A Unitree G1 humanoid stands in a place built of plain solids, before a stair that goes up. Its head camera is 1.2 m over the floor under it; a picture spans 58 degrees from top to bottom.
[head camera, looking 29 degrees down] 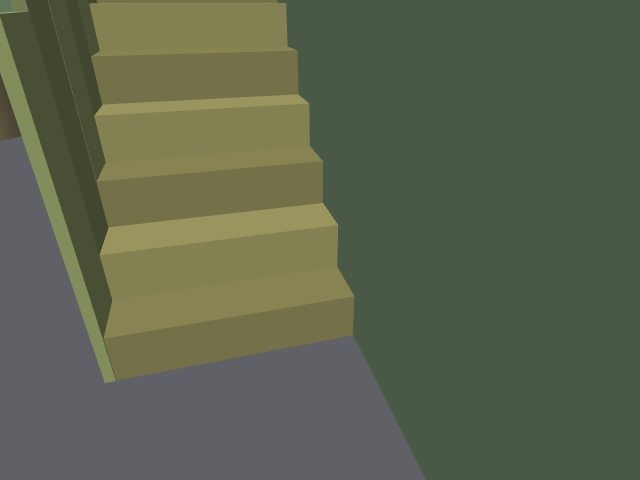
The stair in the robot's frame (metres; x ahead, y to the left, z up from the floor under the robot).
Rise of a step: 0.20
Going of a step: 0.23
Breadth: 0.90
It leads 15 degrees to the left of straight ahead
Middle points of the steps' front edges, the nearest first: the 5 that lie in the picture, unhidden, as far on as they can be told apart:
1.24 0.30 0.20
1.46 0.36 0.40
1.68 0.42 0.59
1.89 0.48 0.79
2.11 0.54 0.99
